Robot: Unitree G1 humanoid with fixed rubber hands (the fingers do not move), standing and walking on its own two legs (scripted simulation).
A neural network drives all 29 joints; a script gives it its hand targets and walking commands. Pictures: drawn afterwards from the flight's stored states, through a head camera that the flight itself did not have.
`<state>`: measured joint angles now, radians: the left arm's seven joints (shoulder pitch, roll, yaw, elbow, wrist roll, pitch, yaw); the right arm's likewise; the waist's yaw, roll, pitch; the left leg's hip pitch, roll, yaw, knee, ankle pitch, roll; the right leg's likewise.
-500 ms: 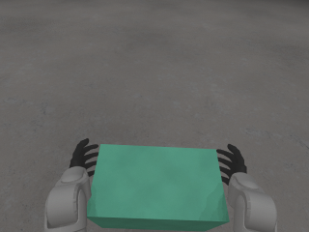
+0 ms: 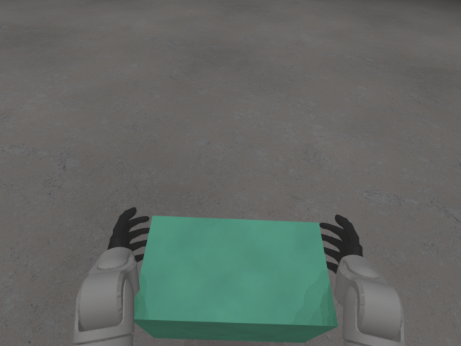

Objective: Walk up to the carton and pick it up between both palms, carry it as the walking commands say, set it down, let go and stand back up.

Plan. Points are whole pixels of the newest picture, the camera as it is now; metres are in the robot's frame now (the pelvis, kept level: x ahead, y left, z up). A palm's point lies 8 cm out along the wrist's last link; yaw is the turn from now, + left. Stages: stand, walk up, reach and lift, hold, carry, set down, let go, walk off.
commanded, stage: carry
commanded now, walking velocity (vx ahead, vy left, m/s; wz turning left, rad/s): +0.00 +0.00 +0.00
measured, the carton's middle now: (232, 283) +0.26 +0.00 -0.01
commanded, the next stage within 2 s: none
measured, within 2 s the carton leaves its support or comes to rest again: neither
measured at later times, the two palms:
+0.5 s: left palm (127, 248) +0.27 +0.17 +0.08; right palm (352, 258) +0.26 -0.19 +0.08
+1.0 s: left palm (128, 160) +0.45 +0.21 +0.10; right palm (305, 162) +0.46 -0.14 +0.11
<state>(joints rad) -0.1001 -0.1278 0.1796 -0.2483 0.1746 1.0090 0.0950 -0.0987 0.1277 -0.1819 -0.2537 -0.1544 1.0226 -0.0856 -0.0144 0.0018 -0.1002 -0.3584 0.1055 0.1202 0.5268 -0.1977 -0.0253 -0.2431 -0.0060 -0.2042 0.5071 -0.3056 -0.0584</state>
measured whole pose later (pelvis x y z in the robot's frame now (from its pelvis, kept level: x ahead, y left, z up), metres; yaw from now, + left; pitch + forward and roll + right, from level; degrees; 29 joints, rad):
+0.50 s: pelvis +0.01 +0.00 +0.00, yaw +0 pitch +2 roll +0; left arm -0.05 -0.13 0.16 -0.29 0.13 0.88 0.11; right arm -0.04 0.13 -0.17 -0.30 -0.11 0.90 -0.09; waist -0.02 -0.01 -0.08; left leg -0.35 0.10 0.13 0.56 -0.30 -0.02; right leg -0.23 -0.01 -0.19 0.50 -0.32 -0.06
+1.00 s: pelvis +0.22 +0.03 +0.01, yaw +2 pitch +4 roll -2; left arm 0.01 -0.13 0.14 -0.60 0.11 1.22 0.13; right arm 0.00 0.13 -0.14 -0.59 -0.09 1.22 -0.12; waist -0.03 0.01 -0.10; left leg 0.04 0.09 0.18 0.22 -0.33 -0.04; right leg -0.56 -0.11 -0.12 0.78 -0.21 0.01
